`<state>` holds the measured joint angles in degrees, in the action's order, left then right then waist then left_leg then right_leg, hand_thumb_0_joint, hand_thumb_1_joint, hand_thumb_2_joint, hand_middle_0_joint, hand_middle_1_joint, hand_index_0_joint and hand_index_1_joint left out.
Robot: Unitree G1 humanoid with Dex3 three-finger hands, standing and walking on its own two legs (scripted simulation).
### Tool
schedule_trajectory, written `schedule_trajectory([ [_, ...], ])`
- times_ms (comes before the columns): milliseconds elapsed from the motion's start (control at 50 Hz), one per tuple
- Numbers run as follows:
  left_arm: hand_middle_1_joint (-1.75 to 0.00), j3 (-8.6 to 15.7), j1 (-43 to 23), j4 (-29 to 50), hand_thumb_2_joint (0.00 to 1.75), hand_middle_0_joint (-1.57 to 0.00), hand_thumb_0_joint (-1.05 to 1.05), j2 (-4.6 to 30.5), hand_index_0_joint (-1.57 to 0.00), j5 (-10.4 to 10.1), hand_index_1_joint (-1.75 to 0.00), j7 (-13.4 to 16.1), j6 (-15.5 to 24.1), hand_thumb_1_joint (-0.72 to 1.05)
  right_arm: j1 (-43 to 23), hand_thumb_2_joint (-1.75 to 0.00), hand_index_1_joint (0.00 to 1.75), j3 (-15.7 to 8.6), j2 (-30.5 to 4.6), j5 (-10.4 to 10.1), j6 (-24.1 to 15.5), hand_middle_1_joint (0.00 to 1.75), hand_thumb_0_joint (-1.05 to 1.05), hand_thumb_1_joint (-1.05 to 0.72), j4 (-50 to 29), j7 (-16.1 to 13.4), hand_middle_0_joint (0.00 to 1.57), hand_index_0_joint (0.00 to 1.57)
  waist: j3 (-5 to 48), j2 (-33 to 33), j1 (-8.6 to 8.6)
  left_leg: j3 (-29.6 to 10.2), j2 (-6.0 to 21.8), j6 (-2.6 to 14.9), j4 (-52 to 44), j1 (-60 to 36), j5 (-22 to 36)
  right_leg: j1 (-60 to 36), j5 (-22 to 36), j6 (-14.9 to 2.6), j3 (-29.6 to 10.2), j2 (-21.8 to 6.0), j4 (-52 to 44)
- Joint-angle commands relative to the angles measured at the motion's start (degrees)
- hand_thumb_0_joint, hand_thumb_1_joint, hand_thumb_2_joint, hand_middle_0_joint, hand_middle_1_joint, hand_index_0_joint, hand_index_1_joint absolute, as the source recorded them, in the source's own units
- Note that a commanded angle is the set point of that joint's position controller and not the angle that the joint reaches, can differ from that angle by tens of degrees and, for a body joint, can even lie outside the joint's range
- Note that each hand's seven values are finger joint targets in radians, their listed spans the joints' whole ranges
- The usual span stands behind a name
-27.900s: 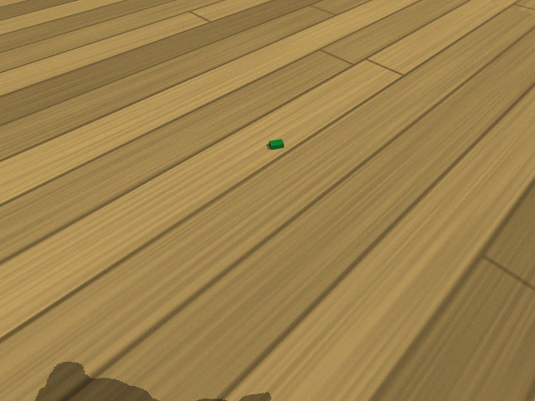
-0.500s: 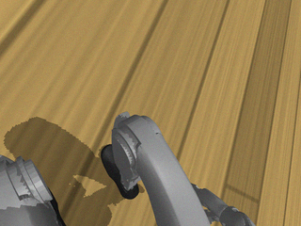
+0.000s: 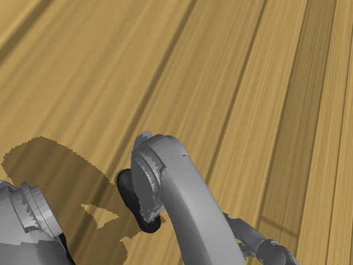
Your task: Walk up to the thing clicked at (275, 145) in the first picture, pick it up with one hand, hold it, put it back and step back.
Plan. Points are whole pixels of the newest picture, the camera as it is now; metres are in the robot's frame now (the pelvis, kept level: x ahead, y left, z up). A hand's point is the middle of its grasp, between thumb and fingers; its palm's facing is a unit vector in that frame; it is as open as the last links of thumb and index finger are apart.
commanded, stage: close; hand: left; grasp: from above
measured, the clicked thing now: out of the picture +0.46 +0.36 -0.30
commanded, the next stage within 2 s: settle in 1.16 s
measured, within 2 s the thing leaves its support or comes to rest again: leaves its support in 1.50 s
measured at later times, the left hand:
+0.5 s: hand out of the picture +0.44 +0.35 -0.26, palm faces -0.42 -0.21 -0.89, open 10.3 cm
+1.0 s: hand out of the picture +0.44 +0.35 -0.26, palm faces -0.40 -0.21 -0.89, open 7.9 cm
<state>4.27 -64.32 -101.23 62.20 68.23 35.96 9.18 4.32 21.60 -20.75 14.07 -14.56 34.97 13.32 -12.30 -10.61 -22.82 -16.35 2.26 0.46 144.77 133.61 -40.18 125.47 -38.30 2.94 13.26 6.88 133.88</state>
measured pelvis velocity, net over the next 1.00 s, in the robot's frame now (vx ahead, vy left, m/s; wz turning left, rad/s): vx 0.00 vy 0.00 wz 0.00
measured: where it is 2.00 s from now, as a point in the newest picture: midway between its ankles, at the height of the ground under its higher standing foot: (105, 234)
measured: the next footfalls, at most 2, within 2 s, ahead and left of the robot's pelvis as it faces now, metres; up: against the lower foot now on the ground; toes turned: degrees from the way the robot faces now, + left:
none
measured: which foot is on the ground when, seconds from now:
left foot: down 0.00-1.00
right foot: down 0.00-1.00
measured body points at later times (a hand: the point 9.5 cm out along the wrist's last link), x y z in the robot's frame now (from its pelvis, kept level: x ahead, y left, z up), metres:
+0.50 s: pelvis +0.00 +0.00 +0.00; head +0.29 +0.14 +0.31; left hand +0.46 +0.36 -0.21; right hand +0.06 -0.24 -0.05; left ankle +0.07 +0.13 -0.28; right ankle +0.12 -0.11 -0.28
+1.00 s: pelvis +0.00 +0.00 +0.00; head +0.28 +0.15 +0.31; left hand +0.46 +0.36 -0.21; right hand +0.07 -0.24 -0.05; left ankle +0.07 +0.13 -0.28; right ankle +0.12 -0.11 -0.28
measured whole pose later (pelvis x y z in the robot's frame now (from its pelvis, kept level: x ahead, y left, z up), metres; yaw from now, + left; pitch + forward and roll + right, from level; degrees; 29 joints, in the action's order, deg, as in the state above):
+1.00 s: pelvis +0.00 +0.00 +0.00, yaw +0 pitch +26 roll -16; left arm 5.0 -63.8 -100.6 62.6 68.5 35.3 9.7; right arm 4.8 22.1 -21.0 14.0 -13.5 34.5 12.5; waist -12.4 -10.6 -23.0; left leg -16.5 2.3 0.4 144.7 133.5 -40.1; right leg 125.4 -38.1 2.8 13.4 6.9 133.7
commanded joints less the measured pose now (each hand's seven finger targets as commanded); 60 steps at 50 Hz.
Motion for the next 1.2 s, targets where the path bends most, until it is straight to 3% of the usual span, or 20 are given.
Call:
schedule_trajectory([
  [0,-0.76,0.2,-14.1,6.4,0.67,-0.37,0.00,12.0,-0.38,-0.7,-0.75,1.7,0.0,-0.15,11.4,-0.90,0.30,-5.9,-19.4,-0.4,0.5,0.30,0.00,-0.89,1.7,-0.7,0.20,0.20,36.0,34.3,-3.52,3.7,3.1,-0.67,-15.4,-29.2,11.5,-19.7,15.3,-3.94,4.5,1.3,-11.0],
  [20,-0.74,-0.6,-15.0,7.2,0.67,-0.39,0.00,11.1,-0.39,-0.6,-0.74,1.4,0.1,-0.14,11.2,-0.90,0.30,-5.8,-19.3,-0.3,0.3,0.30,0.00,-0.89,1.1,-0.6,0.20,0.20,35.4,35.1,-3.79,3.6,3.1,-0.77,-15.5,-29.8,11.6,-18.9,15.3,-4.05,4.5,1.2,-10.8],
  [60,-0.74,-0.2,-12.7,4.9,0.63,-0.41,0.00,11.8,-0.42,-0.7,-0.72,1.2,-0.3,-0.10,10.8,-0.90,0.30,-5.8,-19.5,-0.5,0.5,0.30,0.00,-0.89,1.1,-0.7,0.20,0.20,33.7,33.2,-3.71,3.8,3.1,-0.53,-15.5,-27.3,9.6,-19.2,13.9,-3.96,4.4,1.4,-11.3],
  [140,-0.71,0.3,-14.2,8.4,0.60,-0.43,0.00,13.4,-0.45,-0.9,-0.69,0.7,-0.1,-0.06,11.1,-0.90,0.30,-5.7,-19.5,-0.7,0.5,0.30,0.00,-0.89,1.0,-0.7,0.20,0.20,36.9,34.7,-2.99,4.3,3.1,-0.49,-14.8,-30.1,13.6,-21.0,16.8,-3.87,3.9,1.5,-11.3],
  [220,-0.68,1.4,-10.7,5.2,0.57,-0.47,0.00,13.5,-0.48,-1.1,-0.66,0.8,-0.3,-0.03,11.3,-0.90,0.30,-5.1,-19.3,-0.6,0.7,0.30,0.00,-0.89,0.8,-0.7,0.20,0.20,37.5,33.9,-2.91,4.4,3.2,-0.46,-14.7,-29.8,15.1,-22.9,18.2,-3.70,4.1,1.7,-11.7],
  [240,-0.67,0.6,-12.1,7.1,0.55,-0.47,0.00,13.2,-0.49,-1.2,-0.65,0.6,0.1,0.00,11.1,-0.90,0.30,-5.4,-19.4,-0.7,0.9,0.30,0.00,-0.89,0.8,-0.7,0.20,0.20,37.0,33.6,-3.08,4.5,3.1,-0.27,-14.2,-28.2,14.2,-22.6,17.8,-3.66,3.9,1.8,-11.6],
  [280,-0.66,1.7,-10.8,5.8,0.53,-0.49,0.00,13.8,-0.51,-1.2,-0.64,0.7,-0.1,0.02,11.9,-0.90,0.30,-5.2,-19.1,-0.6,1.2,0.30,0.00,-0.89,1.2,-0.8,0.20,0.20,37.3,34.0,-2.47,4.6,3.0,-0.29,-14.5,-28.5,14.3,-22.6,17.6,-3.67,4.0,1.5,-11.6],
  [300,-0.66,0.6,-13.4,8.8,0.52,-0.49,0.00,13.0,-0.52,-1.4,-0.63,0.5,0.4,0.04,11.6,-0.90,0.30,-5.5,-19.2,-0.5,1.2,0.30,0.00,-0.89,1.1,-0.8,0.20,0.20,36.9,35.6,-2.66,4.4,3.0,-0.53,-15.1,-28.8,13.9,-21.5,16.9,-3.99,4.2,1.6,-11.3],
  [400,-0.61,1.3,-10.9,6.1,0.47,-0.56,0.00,13.5,-0.59,-1.1,-0.58,0.0,0.4,0.13,11.7,-0.90,0.30,-5.5,-19.6,-0.5,1.5,0.30,0.00,-0.89,1.0,-0.9,0.20,0.20,35.9,33.3,-3.08,4.2,3.0,-0.26,-14.6,-27.9,12.6,-21.1,15.9,-3.81,4.4,1.5,-11.3],
  [460,-0.59,0.0,-11.5,6.5,0.42,-0.58,0.00,12.5,-0.63,-1.2,-0.55,-0.3,0.8,0.18,11.4,-0.90,0.30,-5.6,-19.5,-0.7,1.3,0.30,0.00,-0.89,0.5,-1.0,0.20,0.20,33.2,31.7,-3.51,4.6,2.9,0.01,-14.7,-26.5,10.3,-20.5,14.4,-3.79,3.8,1.5,-12.1],
  [520,-0.58,1.1,-12.7,8.2,0.38,-0.62,0.00,13.6,-0.67,-1.3,-0.53,0.0,1.5,0.23,11.9,-0.90,0.30,-5.4,-19.5,-0.5,1.3,0.30,0.00,-0.89,0.8,-1.1,0.20,0.20,36.1,33.2,-2.90,4.1,3.0,-0.34,-15.0,-28.7,11.8,-20.9,15.1,-3.86,4.4,1.4,-11.6],
  [580,-0.56,0.3,-11.7,5.9,0.37,-0.65,0.00,12.5,-0.70,-1.0,-0.51,0.1,1.6,0.28,11.6,-0.90,0.30,-5.4,-19.5,-0.3,1.4,0.30,0.00,-0.89,1.1,-1.2,0.20,0.20,35.2,32.5,-3.89,3.7,3.2,-0.36,-15.0,-28.3,11.4,-20.9,15.2,-3.80,4.6,1.7,-11.6],
  [660,-0.53,0.5,-15.0,10.0,0.33,-0.72,0.00,13.8,-0.78,-0.6,-0.47,0.8,1.9,0.38,12.3,-0.90,0.30,-5.2,-19.3,-0.3,1.4,0.30,0.00,-0.89,1.1,-1.3,0.20,0.20,37.1,34.2,-3.24,4.6,2.9,-0.23,-14.2,-28.8,13.3,-22.0,17.0,-3.64,4.1,1.5,-11.9],
  [680,-0.54,0.6,-12.3,6.9,0.32,-0.73,0.00,13.3,-0.79,-0.5,-0.48,1.1,1.5,0.40,11.5,-0.90,0.30,-5.1,-19.1,0.0,1.6,0.30,0.00,-0.89,1.4,-1.4,0.20,0.20,36.4,33.9,-2.96,4.5,3.2,-0.44,-14.8,-28.8,12.9,-22.4,16.7,-3.83,4.0,1.8,-11.9],
  [820,-0.48,0.4,-12.8,7.3,0.22,-0.81,0.00,13.2,-0.89,0.1,-0.40,1.3,0.6,0.52,10.4,-0.90,0.30,-5.4,-19.7,-0.3,1.7,0.30,0.00,-0.89,0.6,-1.4,0.20,0.20,34.9,34.6,-3.19,3.6,3.3,-0.75,-15.5,-29.5,12.7,-19.5,16.0,-3.97,4.8,1.5,-10.8],
  [880,-0.49,1.2,-11.1,5.1,0.25,-0.87,0.00,13.2,-0.94,0.2,-0.41,1.4,0.2,0.58,10.7,-0.90,0.30,-5.5,-19.6,-0.1,1.6,0.30,0.00,-0.89,1.0,-1.2,0.20,0.20,34.6,34.1,-2.95,3.9,3.1,-0.64,-15.4,-27.9,11.6,-19.5,15.1,-3.99,4.7,1.5,-10.9],
  [920,-0.48,0.0,-11.6,6.4,0.24,-0.89,0.00,12.2,-0.97,0.0,-0.40,0.9,0.3,0.63,10.8,-0.90,0.30,-5.8,-19.4,-0.3,1.3,0.30,0.00,-0.89,0.8,-1.1,0.20,0.20,33.1,34.0,-3.21,4.2,3.0,-0.55,-15.4,-27.8,11.3,-19.2,14.9,-3.96,4.4,1.5,-11.1],
  [1060,-0.43,1.0,-11.5,6.1,0.25,-1.03,0.00,14.1,-1.09,-0.6,-0.37,0.7,0.1,0.77,10.9,-0.90,0.30,-5.6,-19.7,-0.4,1.3,0.30,0.00,-0.90,0.3,-1.4,0.20,0.20,34.8,31.6,-2.97,4.5,3.0,-0.08,-14.9,-26.6,9.5,-20.7,13.9,-3.72,3.9,1.5,-12.3],
  [1140,-0.40,0.3,-11.2,7.2,0.25,-1.09,0.00,12.2,-1.15,-0.8,-0.35,0.3,0.1,0.83,11.4,-0.90,0.30,-5.6,-19.1,-0.2,1.3,0.30,0.00,-0.90,0.8,-1.4,0.20,0.20,36.4,33.6,-2.90,4.2,3.1,-0.46,-15.2,-29.5,13.4,-21.6,16.7,-3.86,4.1,1.6,-11.4],
  [1180,-0.38,1.4,-11.6,7.4,0.26,-1.12,0.00,13.7,-1.17,-1.0,-0.33,0.3,0.1,0.86,11.5,-0.90,0.30,-5.7,-19.6,-0.5,1.3,0.30,0.00,-0.89,1.3,-1.3,0.20,0.20,37.6,33.9,-2.50,3.7,3.3,-0.60,-14.8,-30.2,14.5,-20.6,17.2,-3.80,4.5,1.5,-10.9],
])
